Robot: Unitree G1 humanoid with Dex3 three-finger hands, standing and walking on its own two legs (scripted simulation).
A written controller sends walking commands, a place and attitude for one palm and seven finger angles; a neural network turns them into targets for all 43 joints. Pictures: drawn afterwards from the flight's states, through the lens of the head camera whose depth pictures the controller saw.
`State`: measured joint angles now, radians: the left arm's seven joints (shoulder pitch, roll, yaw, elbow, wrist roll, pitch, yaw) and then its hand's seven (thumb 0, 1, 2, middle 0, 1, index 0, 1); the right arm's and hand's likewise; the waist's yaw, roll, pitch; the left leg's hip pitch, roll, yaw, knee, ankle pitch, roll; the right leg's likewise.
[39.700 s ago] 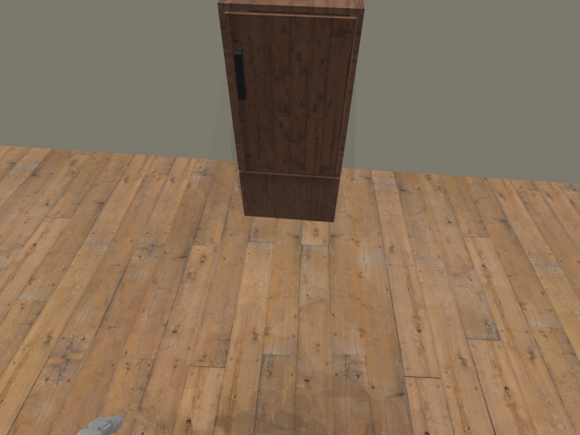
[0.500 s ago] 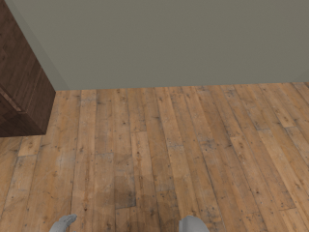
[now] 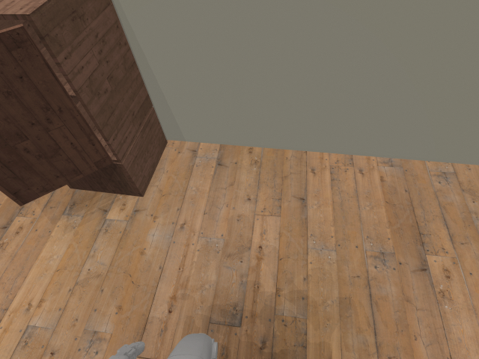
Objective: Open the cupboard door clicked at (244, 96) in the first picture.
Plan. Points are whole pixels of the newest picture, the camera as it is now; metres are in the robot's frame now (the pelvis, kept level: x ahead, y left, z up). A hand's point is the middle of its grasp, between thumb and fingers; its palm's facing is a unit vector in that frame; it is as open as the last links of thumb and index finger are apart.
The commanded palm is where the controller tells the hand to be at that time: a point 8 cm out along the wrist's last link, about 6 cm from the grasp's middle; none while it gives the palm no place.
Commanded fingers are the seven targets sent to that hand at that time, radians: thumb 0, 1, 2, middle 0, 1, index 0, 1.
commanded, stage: turn to face it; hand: left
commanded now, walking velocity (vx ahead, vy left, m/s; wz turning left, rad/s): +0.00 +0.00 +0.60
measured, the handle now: out of the picture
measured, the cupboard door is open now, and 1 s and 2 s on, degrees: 43 43 43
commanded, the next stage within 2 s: take the last steps up to it in 1.00 s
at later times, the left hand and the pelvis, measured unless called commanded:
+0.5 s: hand out of the picture -0.01 +0.28 -0.18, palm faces +0.36 -0.91 -0.21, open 7.4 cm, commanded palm none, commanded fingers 0.00 0.90 0.90 -0.20 -0.30 -0.20 -0.30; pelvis +0.01 +0.06 -0.01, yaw +18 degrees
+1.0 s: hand out of the picture +0.09 +0.23 -0.15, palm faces +0.42 -0.86 -0.27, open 7.3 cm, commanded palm none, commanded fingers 0.00 0.90 0.90 -0.20 -0.30 -0.20 -0.30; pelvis +0.06 +0.01 -0.01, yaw +28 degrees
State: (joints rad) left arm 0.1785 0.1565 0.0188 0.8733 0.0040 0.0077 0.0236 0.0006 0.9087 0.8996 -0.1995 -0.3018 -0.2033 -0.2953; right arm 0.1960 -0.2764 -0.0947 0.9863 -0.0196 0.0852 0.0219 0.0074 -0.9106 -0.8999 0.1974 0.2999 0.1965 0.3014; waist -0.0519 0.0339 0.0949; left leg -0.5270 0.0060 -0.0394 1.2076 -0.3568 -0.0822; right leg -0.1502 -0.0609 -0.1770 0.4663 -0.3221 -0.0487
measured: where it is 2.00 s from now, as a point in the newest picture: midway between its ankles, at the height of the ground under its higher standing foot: outside the picture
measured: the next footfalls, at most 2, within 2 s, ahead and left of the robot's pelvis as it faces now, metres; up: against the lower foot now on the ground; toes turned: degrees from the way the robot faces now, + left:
left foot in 0.30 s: +0.03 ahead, +0.14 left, +0.00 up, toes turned +18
right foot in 0.90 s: +0.10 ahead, -0.06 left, +0.00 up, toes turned +26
